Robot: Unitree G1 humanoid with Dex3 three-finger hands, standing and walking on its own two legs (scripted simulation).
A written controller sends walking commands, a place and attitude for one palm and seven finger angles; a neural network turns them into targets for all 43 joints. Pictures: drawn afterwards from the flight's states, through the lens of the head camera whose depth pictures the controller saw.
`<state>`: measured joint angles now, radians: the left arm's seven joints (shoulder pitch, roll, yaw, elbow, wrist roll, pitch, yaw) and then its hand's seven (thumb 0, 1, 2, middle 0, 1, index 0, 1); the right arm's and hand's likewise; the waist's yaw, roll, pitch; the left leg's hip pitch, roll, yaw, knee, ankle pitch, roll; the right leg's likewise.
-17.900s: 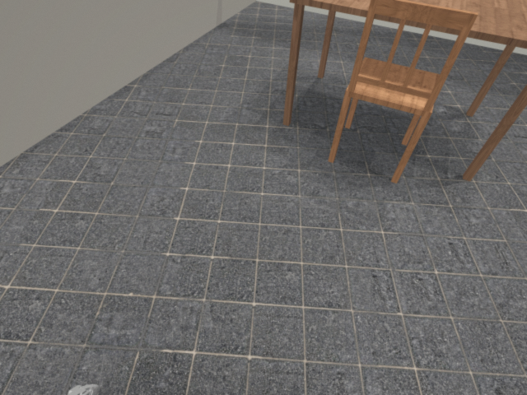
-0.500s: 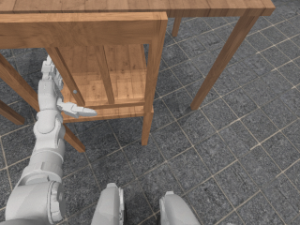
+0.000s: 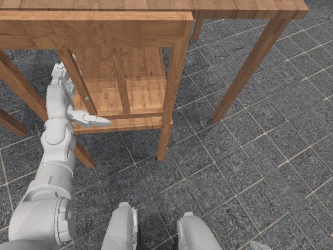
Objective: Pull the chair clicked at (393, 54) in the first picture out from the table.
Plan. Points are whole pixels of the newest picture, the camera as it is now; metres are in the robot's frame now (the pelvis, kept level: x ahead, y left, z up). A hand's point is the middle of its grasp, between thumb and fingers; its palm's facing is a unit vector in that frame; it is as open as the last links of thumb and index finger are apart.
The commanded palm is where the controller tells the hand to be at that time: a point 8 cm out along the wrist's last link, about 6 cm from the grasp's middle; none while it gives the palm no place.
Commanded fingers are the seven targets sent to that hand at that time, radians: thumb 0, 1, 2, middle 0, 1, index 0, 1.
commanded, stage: hook a spindle and tug to test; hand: left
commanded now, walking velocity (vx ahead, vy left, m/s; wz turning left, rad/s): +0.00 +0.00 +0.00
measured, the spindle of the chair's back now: (81, 87) +0.49 +0.20 +0.03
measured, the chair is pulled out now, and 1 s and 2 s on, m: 0.00 0.01 0.12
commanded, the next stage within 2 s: step backward, pulling the chair out in 1.22 s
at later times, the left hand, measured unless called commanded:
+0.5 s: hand (89, 97) +0.46 +0.18 +0.03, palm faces +0.11 -0.99 -0.04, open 7.1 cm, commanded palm +0.44 +0.21 +0.03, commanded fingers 0.00 0.90 0.90 -0.50 -1.45 -0.50 -1.45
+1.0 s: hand (91, 102) +0.45 +0.17 +0.03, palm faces +0.12 -0.99 -0.03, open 5.2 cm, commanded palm +0.41 +0.21 +0.03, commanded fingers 0.00 0.90 0.90 -0.50 -1.45 -0.50 -1.45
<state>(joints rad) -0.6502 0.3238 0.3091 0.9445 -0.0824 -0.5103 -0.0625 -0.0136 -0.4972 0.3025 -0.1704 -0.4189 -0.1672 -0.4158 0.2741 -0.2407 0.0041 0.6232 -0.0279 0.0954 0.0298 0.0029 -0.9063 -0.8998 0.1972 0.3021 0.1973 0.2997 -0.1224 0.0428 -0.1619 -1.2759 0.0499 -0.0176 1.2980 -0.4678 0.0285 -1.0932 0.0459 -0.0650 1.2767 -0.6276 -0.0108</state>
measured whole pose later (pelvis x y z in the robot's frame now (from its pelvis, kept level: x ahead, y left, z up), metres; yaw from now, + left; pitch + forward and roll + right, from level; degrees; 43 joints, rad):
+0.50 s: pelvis +0.00 +0.00 +0.00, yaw +0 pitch +25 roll -4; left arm -0.64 0.33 0.31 0.93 -0.08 -0.51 -0.05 0.00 0.37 0.68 -0.48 -1.41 -0.49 -1.41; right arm 0.29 -0.24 0.00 0.62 -0.03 0.11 0.03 0.00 -0.91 -0.90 0.20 0.30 0.20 0.30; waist -0.13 0.04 -0.16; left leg -1.27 0.05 -0.01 1.29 -0.47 0.03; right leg -1.09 0.05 -0.06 1.27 -0.63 -0.01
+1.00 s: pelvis +0.02 +0.00 +0.01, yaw +0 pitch +25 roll -3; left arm -0.47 0.27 0.27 0.74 -0.12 -0.48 -0.03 0.01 0.77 0.78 -0.44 -1.41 -0.41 -1.45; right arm 0.28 -0.23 0.00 0.59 -0.02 0.11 0.05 0.00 -0.91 -0.90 0.20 0.30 0.20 0.30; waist -0.12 0.04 -0.17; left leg -1.20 0.06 0.01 1.25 -0.48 0.02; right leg -1.04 0.05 -0.04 1.23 -0.63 -0.01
